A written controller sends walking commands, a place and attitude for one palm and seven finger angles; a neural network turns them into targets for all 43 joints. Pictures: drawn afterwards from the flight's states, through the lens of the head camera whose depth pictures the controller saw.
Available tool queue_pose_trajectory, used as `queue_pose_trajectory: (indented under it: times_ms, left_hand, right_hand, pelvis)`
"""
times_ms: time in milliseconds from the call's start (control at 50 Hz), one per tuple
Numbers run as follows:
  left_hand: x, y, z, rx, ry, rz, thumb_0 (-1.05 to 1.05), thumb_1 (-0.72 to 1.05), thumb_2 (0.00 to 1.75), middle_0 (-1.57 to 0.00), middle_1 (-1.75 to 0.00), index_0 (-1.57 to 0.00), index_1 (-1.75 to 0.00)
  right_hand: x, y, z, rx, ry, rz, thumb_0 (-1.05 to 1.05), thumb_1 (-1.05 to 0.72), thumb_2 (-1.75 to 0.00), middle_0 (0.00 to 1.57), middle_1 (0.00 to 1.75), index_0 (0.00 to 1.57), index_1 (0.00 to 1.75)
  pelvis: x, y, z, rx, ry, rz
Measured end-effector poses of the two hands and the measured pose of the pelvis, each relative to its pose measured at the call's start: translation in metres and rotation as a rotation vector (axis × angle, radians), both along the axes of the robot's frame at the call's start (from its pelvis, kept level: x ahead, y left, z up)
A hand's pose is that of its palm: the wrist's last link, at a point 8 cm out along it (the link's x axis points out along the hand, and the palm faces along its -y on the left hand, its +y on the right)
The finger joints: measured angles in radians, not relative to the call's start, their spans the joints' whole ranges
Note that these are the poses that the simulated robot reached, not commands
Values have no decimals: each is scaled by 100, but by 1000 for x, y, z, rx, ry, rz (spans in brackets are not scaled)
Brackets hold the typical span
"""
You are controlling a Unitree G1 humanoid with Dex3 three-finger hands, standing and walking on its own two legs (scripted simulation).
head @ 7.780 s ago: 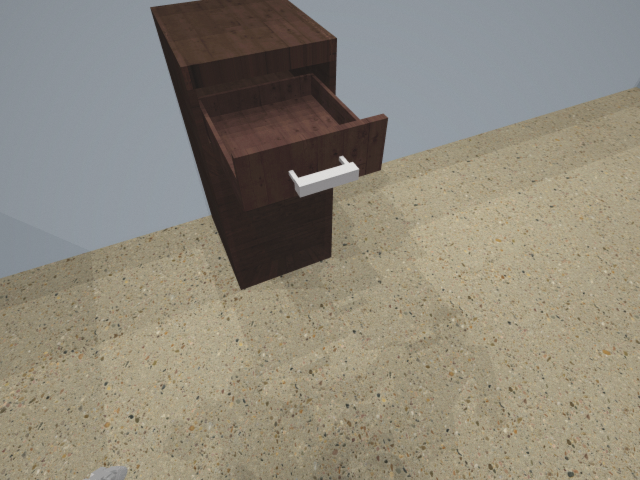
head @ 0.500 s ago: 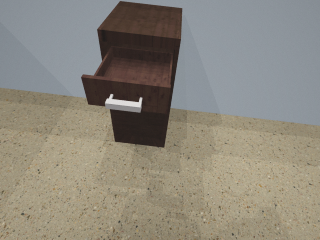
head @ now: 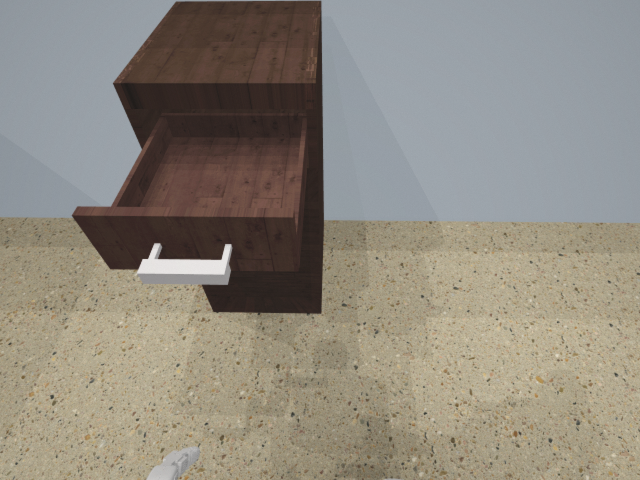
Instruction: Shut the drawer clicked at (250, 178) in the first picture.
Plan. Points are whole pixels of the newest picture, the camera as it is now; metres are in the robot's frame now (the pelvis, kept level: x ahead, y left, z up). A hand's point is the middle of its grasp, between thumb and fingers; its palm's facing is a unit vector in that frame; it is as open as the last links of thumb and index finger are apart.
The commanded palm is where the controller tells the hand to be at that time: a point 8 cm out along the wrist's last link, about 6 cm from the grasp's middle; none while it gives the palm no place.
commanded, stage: take the last steps up to it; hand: left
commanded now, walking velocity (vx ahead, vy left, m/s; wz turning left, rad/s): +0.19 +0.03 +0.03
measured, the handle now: (188, 260) +0.44 +0.22 -0.02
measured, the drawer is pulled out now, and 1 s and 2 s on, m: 0.30 0.30 0.30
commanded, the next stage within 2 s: come to a stop and stand still in 0.12 s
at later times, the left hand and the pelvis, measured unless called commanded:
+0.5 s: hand out of the picture +0.06 +0.21 -0.17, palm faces +0.05 -0.99 -0.15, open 7.4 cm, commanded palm none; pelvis +0.09 +0.04 +0.02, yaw -3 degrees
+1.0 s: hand out of the picture +0.05 +0.16 -0.14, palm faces +0.04 -0.98 -0.21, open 7.3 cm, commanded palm none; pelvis +0.05 -0.01 +0.02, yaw -2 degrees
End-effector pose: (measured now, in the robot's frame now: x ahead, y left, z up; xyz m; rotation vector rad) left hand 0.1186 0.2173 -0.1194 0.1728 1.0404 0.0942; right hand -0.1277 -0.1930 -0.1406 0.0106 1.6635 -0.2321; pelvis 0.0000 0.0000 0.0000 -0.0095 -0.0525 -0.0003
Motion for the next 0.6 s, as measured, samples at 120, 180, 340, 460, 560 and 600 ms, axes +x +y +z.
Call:
queue_pose_trajectory:
  times_ms: [120, 180, 340, 460, 560, 600]
  left_hand:
    - [-26, 15, 5, 39, 124, 86, -2, 96, 90, -20, -30, -20, -30]
    - [-40, 24, 3, 35, 193, 102, -2, 95, 90, -20, -30, -20, -30]
    - [-69, 42, -23, -33, 371, 169, 0, 92, 90, -20, -30, -20, -30]
    - [-70, 43, -23, -51, 454, 144, 0, 92, 90, -20, -30, -20, -30]
    - [-60, 47, -17, -22, 432, 119, 0, 91, 90, -20, -30, -20, -30]
    - [-54, 48, -14, -4, 406, 112, 0, 91, 90, -20, -30, -20, -30]
  right_hand:
    - [131, -24, 6, -48, -262, 75, 0, -91, -90, 20, 29, 19, 30]
    - [188, -27, 13, -74, -364, 112, 0, -93, -90, 20, 29, 19, 30]
    - [288, -11, 27, -147, -498, 214, 0, -93, -90, 20, 29, 19, 30]
    - [306, 20, 33, -127, -492, 214, 0, -92, -90, 20, 29, 20, 30]
    - [297, 13, 32, -131, -492, 167, -2, -93, -90, 20, 30, 20, 30]
    - [286, 5, 29, -129, -478, 159, -2, -93, -90, 21, 30, 20, 30]
  pelvis:
    - [31, -1, 15, -3, 13, -1]
    - [46, 5, 18, -5, 16, -6]
    - [88, 37, 10, -27, 2, -15]
    - [94, 45, 16, -8, 4, -40]
    - [80, 41, 17, -9, 22, -55]
    - [74, 36, 17, -6, 27, -56]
